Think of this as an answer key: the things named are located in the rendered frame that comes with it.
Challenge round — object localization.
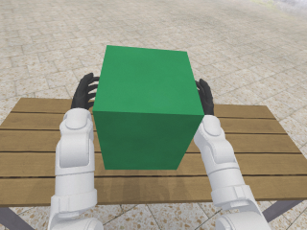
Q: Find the right robot upper arm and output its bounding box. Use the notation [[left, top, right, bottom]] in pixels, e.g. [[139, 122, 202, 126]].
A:
[[215, 210, 271, 230]]

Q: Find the robot left forearm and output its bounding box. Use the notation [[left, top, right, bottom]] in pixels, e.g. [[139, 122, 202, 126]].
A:
[[47, 107, 98, 230]]

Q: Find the robot right forearm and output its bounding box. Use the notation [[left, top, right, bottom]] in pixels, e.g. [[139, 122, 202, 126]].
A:
[[194, 115, 271, 230]]

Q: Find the left robot hand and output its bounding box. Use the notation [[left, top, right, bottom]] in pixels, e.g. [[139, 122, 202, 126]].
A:
[[70, 72, 100, 110]]

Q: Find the table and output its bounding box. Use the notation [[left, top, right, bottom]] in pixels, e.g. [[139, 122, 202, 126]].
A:
[[0, 97, 307, 230]]

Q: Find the right robot hand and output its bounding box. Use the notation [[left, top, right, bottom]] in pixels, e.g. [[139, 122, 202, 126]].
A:
[[195, 79, 215, 116]]

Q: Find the carton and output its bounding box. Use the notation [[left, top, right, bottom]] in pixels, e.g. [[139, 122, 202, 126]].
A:
[[92, 45, 204, 171]]

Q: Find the left robot upper arm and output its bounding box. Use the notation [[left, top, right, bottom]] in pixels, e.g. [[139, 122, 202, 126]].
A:
[[52, 218, 104, 230]]

